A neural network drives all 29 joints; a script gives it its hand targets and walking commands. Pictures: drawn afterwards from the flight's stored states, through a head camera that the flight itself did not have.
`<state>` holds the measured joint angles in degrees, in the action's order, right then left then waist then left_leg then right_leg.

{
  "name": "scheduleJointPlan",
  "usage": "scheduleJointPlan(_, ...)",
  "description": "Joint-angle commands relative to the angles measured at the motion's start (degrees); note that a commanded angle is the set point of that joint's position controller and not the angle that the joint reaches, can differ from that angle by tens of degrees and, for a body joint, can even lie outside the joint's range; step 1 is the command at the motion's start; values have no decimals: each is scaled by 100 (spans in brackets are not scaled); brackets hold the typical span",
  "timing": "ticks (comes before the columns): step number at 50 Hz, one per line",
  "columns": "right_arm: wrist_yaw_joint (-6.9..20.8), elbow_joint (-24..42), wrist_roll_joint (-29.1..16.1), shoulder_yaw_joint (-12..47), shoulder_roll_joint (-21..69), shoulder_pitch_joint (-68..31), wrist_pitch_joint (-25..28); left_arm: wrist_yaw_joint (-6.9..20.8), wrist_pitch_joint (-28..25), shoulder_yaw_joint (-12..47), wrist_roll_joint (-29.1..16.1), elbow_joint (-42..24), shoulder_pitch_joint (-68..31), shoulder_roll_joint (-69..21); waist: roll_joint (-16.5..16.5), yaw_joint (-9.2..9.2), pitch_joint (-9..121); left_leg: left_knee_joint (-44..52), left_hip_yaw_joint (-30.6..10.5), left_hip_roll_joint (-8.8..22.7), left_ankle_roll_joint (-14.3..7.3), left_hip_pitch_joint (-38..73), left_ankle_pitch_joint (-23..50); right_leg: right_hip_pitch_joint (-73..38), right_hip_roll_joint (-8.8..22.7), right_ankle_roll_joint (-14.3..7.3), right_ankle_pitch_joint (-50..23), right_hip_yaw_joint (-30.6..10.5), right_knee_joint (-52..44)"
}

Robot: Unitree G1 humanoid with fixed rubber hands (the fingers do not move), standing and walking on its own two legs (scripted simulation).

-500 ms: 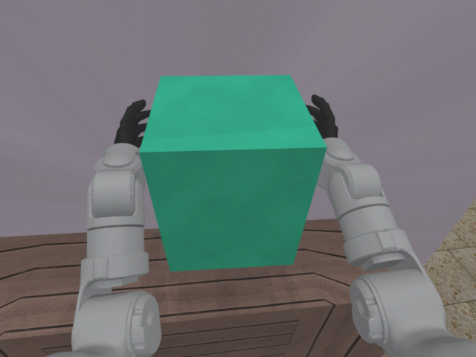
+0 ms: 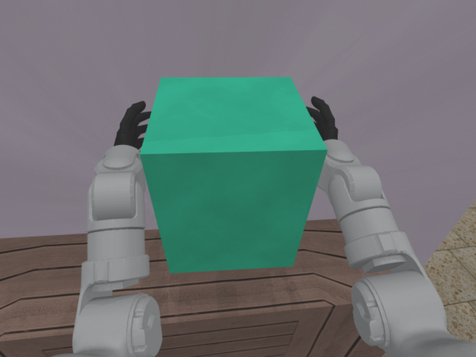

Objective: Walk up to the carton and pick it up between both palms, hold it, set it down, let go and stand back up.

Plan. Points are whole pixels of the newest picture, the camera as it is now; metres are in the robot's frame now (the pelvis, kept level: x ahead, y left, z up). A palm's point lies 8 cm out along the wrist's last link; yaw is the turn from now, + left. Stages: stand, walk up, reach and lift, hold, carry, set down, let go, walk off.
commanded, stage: hold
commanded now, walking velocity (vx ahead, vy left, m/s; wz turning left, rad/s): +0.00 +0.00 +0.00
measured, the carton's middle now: (229, 175) +0.36 +0.01 +0.19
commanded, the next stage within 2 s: set down in 0.46 s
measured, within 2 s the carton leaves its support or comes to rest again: neither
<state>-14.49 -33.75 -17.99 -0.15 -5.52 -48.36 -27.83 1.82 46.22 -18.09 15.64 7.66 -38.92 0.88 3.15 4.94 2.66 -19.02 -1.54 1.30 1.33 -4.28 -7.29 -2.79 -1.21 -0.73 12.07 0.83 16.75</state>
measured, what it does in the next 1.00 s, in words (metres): stands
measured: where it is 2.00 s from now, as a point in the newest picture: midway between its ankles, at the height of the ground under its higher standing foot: outside the picture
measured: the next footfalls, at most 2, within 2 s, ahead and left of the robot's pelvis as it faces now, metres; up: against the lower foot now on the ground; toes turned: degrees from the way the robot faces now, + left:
none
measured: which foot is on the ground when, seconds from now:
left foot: down 0.00-1.00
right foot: down 0.00-1.00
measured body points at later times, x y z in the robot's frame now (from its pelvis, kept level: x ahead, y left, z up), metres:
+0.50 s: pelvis +0.00 +0.00 +0.00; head -0.07 +0.03 +0.44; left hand +0.37 +0.17 +0.23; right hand +0.38 -0.14 +0.25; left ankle +0.04 +0.13 -0.75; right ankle -0.02 -0.11 -0.75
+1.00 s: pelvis +0.01 +0.00 +0.00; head -0.05 +0.04 +0.44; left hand +0.38 +0.18 +0.21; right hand +0.39 -0.13 +0.20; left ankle +0.04 +0.13 -0.75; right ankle -0.02 -0.11 -0.75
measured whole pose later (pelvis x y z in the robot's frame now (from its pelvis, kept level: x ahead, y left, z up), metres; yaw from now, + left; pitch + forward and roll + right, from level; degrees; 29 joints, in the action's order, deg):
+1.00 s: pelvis +0.01 +0.00 +0.00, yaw +1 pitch -12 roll +0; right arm -9.9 -41.5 -4.0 -7.0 0.9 -42.6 -5.9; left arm 8.3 30.9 -22.4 24.1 12.7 -38.4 -2.1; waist 6.1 2.3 -4.4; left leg -16.4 -1.8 0.8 1.4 2.6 -6.9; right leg -9.6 -0.6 -1.0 12.4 1.8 14.9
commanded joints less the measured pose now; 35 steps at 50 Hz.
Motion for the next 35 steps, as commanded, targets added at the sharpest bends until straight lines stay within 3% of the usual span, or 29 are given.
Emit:
scheduleJointPlan(1, 565, 1467, -564, 1881, 3534, -3962, 77, 746, -366, 2775, -912, -509, -4054, -3110, -439, 49, 1743, 72, 246, -352, 59, 1089, 799, 500, -213, 492, -1146, 121, -287)
scheduleJointPlan(10, 538, 1553, -603, 1964, 3549, -4007, 84, 738, -400, 2719, -913, -486, -3998, -3094, -366, 16, 1921, 9, 244, -371, 65, 1178, 980, 409, -231, 536, -1409, 126, -238)
scheduleJointPlan(16, 566, 1378, -561, 1917, 3496, -3953, 66, 763, -373, 2617, -846, -387, -3958, -3046, -321, -25, 1756, 79, 268, -354, 39, 1120, 872, 483, -237, 503, -1188, 130, -294)
scheduleJointPlan(27, 590, 1476, -668, 1888, 3513, -4087, 140, 815, -436, 2638, -876, -494, -4250, -3059, -516, 51, 1887, 59, 222, -347, 40, 1309, 966, 538, -244, 468, -1150, 133, -352)
scheduleJointPlan(30, 639, 1498, -409, 1703, 3496, -4303, 450, 833, -661, 2531, -809, -327, -4400, -3060, -508, 4, 1987, 71, 251, -347, 14, 1359, 868, 586, -215, 471, -1042, 201, -356)
scheduleJointPlan(35, 845, 872, 524, 1017, 3282, -4210, 1235, 962, -1161, 1932, -316, 395, -4199, -2942, -351, -103, 1668, 290, 376, -279, -105, 1498, 563, 555, -153, 411, -597, 385, -429)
